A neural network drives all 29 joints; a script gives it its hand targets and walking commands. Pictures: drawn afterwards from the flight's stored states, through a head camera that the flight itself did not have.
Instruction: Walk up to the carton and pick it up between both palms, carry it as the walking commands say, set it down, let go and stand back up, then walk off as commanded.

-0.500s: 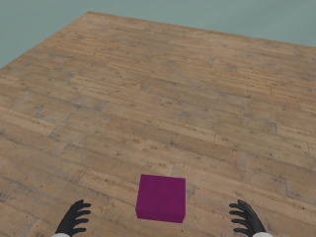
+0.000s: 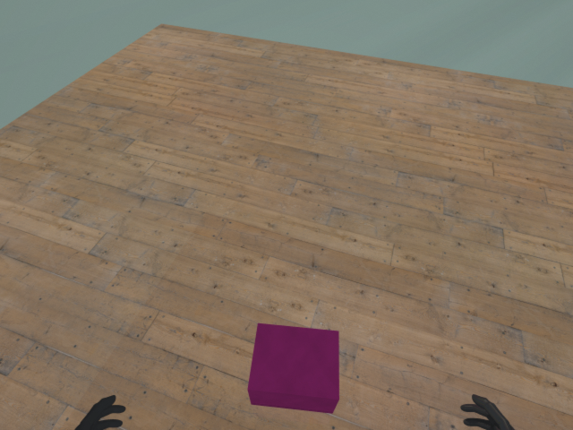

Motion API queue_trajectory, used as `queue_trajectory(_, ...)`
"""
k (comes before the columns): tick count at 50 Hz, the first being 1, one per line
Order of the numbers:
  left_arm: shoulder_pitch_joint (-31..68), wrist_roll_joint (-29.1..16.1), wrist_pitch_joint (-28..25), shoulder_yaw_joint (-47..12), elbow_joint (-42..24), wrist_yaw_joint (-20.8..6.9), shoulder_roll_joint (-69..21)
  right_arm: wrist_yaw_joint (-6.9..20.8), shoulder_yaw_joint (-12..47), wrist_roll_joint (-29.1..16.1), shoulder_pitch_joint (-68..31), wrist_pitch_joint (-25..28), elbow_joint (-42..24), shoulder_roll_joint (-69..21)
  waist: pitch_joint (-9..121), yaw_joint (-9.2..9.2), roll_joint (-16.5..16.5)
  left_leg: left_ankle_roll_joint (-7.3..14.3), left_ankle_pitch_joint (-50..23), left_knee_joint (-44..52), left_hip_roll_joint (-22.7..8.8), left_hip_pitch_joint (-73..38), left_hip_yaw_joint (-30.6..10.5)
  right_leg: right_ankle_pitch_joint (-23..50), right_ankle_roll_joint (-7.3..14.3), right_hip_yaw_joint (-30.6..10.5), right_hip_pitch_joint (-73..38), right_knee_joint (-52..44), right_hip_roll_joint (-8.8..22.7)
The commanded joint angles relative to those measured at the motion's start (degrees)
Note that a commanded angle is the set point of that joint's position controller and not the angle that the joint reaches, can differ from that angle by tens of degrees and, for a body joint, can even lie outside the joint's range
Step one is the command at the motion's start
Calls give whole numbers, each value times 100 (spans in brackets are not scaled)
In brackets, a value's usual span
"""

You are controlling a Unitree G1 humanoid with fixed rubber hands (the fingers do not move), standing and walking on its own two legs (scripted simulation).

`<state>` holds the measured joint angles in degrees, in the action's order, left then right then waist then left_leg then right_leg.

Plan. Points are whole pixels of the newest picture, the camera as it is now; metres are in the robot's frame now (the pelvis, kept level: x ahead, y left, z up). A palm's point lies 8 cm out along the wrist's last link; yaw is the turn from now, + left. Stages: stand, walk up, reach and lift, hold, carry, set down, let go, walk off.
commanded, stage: stand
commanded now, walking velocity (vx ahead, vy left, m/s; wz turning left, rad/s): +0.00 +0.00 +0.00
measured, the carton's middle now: (294, 367) +0.43 -0.02 -0.69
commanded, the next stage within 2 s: walk off in 1.30 s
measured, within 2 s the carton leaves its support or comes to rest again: neither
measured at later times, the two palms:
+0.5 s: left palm out of the picture +0.09 +0.31 -0.10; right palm out of the picture +0.10 -0.30 -0.09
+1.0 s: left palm out of the picture +0.07 +0.31 -0.10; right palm out of the picture +0.07 -0.30 -0.09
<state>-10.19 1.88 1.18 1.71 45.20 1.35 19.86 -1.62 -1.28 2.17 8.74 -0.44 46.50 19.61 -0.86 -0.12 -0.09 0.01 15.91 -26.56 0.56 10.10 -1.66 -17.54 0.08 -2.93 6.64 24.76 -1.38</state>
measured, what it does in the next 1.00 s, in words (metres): stands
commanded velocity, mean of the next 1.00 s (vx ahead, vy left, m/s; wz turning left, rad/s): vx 0.00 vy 0.00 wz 0.00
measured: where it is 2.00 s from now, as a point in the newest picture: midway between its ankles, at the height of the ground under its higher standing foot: outside the picture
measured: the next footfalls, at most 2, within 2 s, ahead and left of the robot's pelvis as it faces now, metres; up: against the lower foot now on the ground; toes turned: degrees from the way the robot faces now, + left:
none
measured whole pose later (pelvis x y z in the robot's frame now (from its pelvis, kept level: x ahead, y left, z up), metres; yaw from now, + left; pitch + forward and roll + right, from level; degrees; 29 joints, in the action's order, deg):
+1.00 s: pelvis -0.02 +0.00 +0.01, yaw +0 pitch -2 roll +0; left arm -8.2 1.1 0.0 0.2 57.4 0.8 22.2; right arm -1.0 -0.5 1.1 7.1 0.5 58.2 22.0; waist -1.7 -0.2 -0.1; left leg 0.4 11.0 -20.2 0.9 6.8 -1.3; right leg -12.9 -0.3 -3.3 3.8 19.1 -0.8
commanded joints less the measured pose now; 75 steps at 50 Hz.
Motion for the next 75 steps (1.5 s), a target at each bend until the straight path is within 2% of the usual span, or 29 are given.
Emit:
queue_trajectory(1,96,-9,-77,197,-201,25,887,-29,-192,-12,-168,85,-216,905,368,-9,33,44,-2101,235,-544,-423,-426,1978,-55,-339,97,-281,542)
queue_trajectory(34,293,-57,-154,61,748,-18,1118,26,-120,-90,-350,142,705,1149,75,-14,21,102,-1420,815,-656,-492,-562,1290,40,-504,39,-787,687)
queue_trajectory(74,442,-109,-201,2,1189,-44,1243,55,-90,-137,-416,169,1105,1263,100,-2,19,122,-1477,942,-704,-535,-582,1365,90,-509,-35,-925,755)
queue_trajectory(75,307,-130,-157,-104,1296,-52,798,63,17,-161,-241,132,1240,848,246,3,47,64,-1050,1030,-681,-556,-544,954,48,-448,-101,-983,736)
